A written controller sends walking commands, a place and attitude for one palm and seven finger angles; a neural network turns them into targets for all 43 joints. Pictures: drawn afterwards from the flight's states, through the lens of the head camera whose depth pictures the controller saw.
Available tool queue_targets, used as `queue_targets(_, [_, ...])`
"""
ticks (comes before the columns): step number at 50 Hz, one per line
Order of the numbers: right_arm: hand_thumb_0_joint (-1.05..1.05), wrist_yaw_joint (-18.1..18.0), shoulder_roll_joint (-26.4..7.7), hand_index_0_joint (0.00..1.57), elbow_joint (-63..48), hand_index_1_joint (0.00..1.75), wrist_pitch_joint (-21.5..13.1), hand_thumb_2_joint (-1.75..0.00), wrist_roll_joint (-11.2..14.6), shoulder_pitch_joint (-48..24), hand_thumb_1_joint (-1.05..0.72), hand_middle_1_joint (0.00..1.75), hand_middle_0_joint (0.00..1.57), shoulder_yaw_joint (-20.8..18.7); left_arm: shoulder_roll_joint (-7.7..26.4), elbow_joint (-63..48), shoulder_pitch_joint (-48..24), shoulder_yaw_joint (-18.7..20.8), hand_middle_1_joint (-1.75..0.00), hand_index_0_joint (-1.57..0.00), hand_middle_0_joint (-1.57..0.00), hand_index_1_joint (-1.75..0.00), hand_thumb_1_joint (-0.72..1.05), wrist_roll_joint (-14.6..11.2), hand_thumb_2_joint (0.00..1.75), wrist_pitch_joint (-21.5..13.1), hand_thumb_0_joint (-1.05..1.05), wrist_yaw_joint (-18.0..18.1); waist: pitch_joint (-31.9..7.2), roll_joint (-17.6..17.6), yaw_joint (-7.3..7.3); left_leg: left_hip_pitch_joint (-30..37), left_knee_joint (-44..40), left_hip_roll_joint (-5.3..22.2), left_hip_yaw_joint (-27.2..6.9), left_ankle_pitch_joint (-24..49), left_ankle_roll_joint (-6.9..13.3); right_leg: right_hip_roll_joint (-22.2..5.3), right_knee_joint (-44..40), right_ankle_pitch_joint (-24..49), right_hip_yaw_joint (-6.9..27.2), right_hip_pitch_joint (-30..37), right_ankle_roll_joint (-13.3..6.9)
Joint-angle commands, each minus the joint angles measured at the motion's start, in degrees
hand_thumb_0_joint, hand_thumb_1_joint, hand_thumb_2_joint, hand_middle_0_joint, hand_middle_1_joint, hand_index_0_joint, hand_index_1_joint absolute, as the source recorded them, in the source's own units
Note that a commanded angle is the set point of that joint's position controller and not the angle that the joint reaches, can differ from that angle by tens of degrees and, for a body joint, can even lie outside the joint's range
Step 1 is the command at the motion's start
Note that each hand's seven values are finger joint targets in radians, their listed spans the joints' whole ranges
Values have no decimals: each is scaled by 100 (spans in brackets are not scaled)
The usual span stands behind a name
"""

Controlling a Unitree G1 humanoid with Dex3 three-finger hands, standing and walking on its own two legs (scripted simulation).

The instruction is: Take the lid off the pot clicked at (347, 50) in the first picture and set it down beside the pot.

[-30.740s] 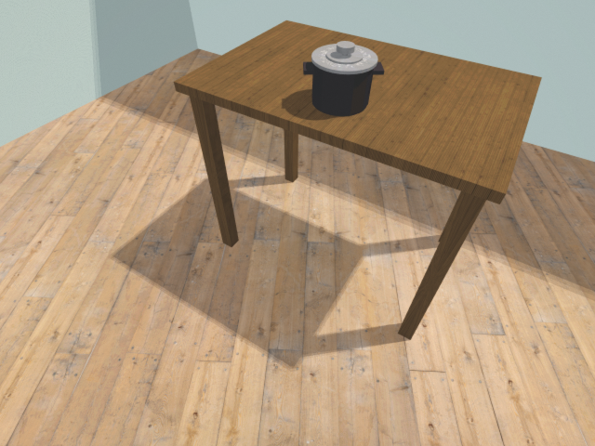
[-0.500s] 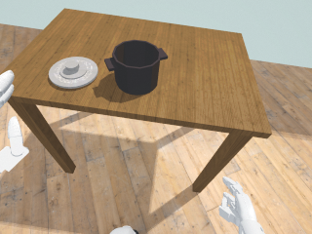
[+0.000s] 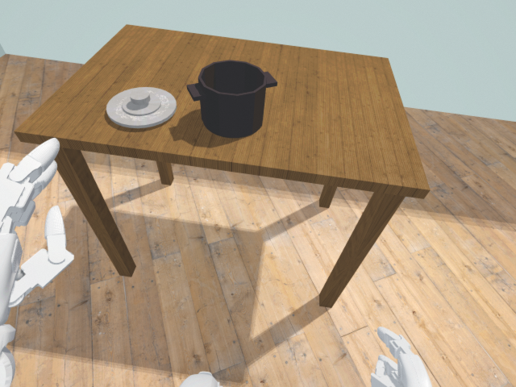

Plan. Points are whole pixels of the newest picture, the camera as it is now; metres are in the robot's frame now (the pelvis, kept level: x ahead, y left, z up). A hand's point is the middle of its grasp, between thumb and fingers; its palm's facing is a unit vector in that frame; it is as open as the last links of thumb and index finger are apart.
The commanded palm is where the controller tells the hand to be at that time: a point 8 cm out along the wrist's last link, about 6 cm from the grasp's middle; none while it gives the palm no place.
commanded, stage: stop stepping back and stand still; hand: left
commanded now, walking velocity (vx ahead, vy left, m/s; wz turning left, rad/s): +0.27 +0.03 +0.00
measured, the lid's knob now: (140, 97) +0.72 +0.32 +0.04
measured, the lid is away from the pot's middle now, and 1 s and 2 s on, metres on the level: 0.23 0.23 0.23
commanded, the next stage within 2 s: let the arm hang, fingers relaxed in 1.62 s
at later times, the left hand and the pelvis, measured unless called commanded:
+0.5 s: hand out of the picture +0.11 +0.26 +0.20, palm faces +0.41 -0.84 -0.36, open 7.4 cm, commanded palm +0.05 +0.31 +0.22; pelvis -0.06 +0.02 +0.01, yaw +3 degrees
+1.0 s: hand out of the picture +0.03 +0.23 -0.16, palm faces +0.10 -0.98 -0.17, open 7.4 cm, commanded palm none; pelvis -0.04 +0.04 -0.01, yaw +5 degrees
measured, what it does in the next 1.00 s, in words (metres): steps on the spot: right foot, then left foot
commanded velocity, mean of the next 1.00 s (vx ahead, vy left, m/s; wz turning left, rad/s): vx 0.09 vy -0.01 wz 0.00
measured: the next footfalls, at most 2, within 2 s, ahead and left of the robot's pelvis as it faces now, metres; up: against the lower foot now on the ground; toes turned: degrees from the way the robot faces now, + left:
right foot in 0.28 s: +0.01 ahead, -0.06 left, +0.00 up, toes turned +3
left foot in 0.50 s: -0.04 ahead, +0.16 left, +0.00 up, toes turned +10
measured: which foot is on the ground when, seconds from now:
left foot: down 0.00-0.30, up 0.32-0.48, down 0.50-1.00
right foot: down 0.00-0.14, up 0.16-0.26, down 0.28-1.00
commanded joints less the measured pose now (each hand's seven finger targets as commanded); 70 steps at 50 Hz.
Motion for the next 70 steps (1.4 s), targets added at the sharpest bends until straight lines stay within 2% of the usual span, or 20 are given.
queue_targets(1, [0,-122,-692,20,-1352,30,-92,-90,42,-379,-90,30,20,-278,1082,-1810,630,1183,-30,-20,-20,-30,90,-102,90,-400,0,331,-1067,-784,-133,1186,463,116,-14,17,135,-1769,-1616,-1173,1574,-458,-695])
queue_targets(4, [0,-286,-708,20,-1328,30,-145,-90,-17,-492,-90,30,20,-106,900,-1656,457,1067,-30,-20,-20,-30,90,-129,90,-606,0,483,-337,769,-170,1753,-2158,252,-79,92,201,-964,-822,-1989,666,-1012,-231])
queue_targets(6, [0,-308,-898,20,-1311,30,-365,-90,20,-387,-90,30,20,-108,733,-1413,181,1001,-30,-20,-20,-30,90,-109,90,-680,0,542,22,1984,-118,137,-4007,1220,-1618,-1897,631,12,751,-1410,33,177,154])
queue_targets(8, [0,-299,-884,20,-1284,30,-432,-90,112,-370,-90,30,20,-254,830,-879,-213,1067,-30,-20,-20,-30,90,-81,90,-657,0,452,-191,1096,-11,-513,-3933,1227,-1300,-1505,683,289,1632,-1233,-175,955,298])
queue_targets(10, [0,-252,-936,20,-1206,30,-373,-90,131,-414,-90,30,20,-254,751,-330,-188,999,-30,-20,-20,-30,90,-39,90,-528,0,395,-36,1592,-22,-859,-3941,953,-1037,-2282,543,216,953,-1218,-253,1237,195])
queue_targets(12, [0,-216,-884,20,-1182,30,-329,-90,118,-495,-90,30,20,-244,800,-130,-296,907,-30,-20,-20,-30,90,41,90,-508,0,329,119,1065,15,-821,-3278,615,-663,-2088,418,58,0,-1389,-132,1446,29])
queue_targets(15, [0,-198,-866,20,-1147,30,-256,-90,-10,-377,-90,30,20,-319,1062,-543,-406,906,-30,-20,-20,-30,90,-48,90,-491,0,206,15,-1282,-53,57,577,-321,317,30,147,-1690,-2507,-2793,2688,92,-871])
queue_targets(16, [0,-167,-878,20,-1045,30,-282,-90,-9,-340,-90,30,20,-308,1071,-783,-586,888,-30,-20,-20,-30,90,-42,90,-491,0,209,-216,-1439,-43,51,1146,-203,176,232,144,-1773,-2553,-2477,2717,134,-752])
queue_targets(23, [0,-336,-740,20,-1108,30,-493,-90,-77,-375,-90,30,20,-78,733,-1299,-324,645,-30,-20,-20,-30,90,31,90,-557,0,387,3,579,-115,1950,-2599,140,206,117,348,-1041,-1322,-2209,956,-576,-470])
queue_targets(25, [0,-358,-880,20,-1139,30,-633,-90,-20,-268,-90,30,20,-88,739,-1443,-485,705,-30,-20,-20,-30,90,18,90,-669,0,476,-131,2034,-45,1918,-3755,1290,-1593,-693,743,-47,570,-1212,188,-474,-24])
queue_targets(31, [0,-279,-860,20,-1120,30,-599,-90,56,-380,-90,30,20,-144,866,-654,-147,977,-30,-20,-20,-30,90,41,90,-475,0,422,-103,680,41,497,-2973,735,-556,-155,506,-185,-645,-253,273,1283,132])
queue_targets(35, [0,-176,-798,20,-959,30,-465,-90,-14,-273,-90,30,20,-255,890,-467,-88,997,-30,-20,-20,-30,90,5,90,-569,0,336,-66,-971,-57,815,-1113,-11,156,484,198,-1497,-2267,-1504,2205,569,-438])
queue_targets(36, [0,307,-1757,20,540,30,-713,-90,-137,-30,-90,30,20,-649,-82,4232,-650,-1107,-30,-20,-20,-30,90,643,90,294,0,-271,-116,-440,-278,297,-138,445,27,716,109,-1961,-918,1440,1101,477,-853])
queue_targets(39, [0,314,-868,20,392,30,-88,-90,-53,560,-90,30,20,-444,-574,4606,-785,-1164,-30,-20,-20,-30,90,505,90,692,0,-437,-725,-673,-216,804,-740,294,52,575,86,-1434,-372,1026,458,417,-686])
queue_targets(43, [0,264,-1227,20,295,30,174,-90,-273,501,-90,30,20,-440,-672,5601,-1303,-1495,-30,-20,-20,-30,90,430,90,838,0,-429,-190,-20,-151,1279,-1981,1022,-1038,1941,705,-488,573,-271,8,-505,-98])
queue_targets(45, [0,151,-1353,20,385,30,195,-90,-353,360,-90,30,20,-415,-661,6185,-1483,-1505,-30,-20,-20,-30,90,351,90,823,0,-439,-134,462,-26,1231,-2393,1290,-1351,3516,890,-220,970,317,-13,-24,65])
queue_targets(48, [0,68,-1173,20,706,30,207,-90,-275,362,-90,30,20,-333,-586,7190,-1324,-1552,-30,-20,-20,-30,90,313,90,791,0,-423,-104,874,129,1291,-2296,1001,-530,4315,577,-282,519,786,164,628,-52])
queue_targets(54, [0,31,-416,20,1310,30,312,-90,-142,945,-90,30,20,-303,-367,8493,-1022,-1522,-30,-20,-20,-30,90,302,90,657,0,-356,-522,451,-80,1479,-1465,205,453,944,62,-1309,-980,1714,1397,1316,-565])
queue_targets(60, [0,-2,-565,20,1735,30,355,-90,-198,1166,-90,30,20,-316,-913,9071,-1221,-1718,-30,-20,-20,-30,90,275,90,771,0,-396,171,838,-32,1653,-2854,936,-305,1328,464,-393,-654,152,171,652,-198])
queue_targets(70, [0,-41,-288,20,2173,30,328,-90,-159,1270,-90,30,20,-278,-1038,9617,-1109,-1759,-30,-20,-20,-30,90,278,90,742,0,-310,204,200,15,1965,-2788,720,81,2065,368,-535,-760,924,284,945,-213])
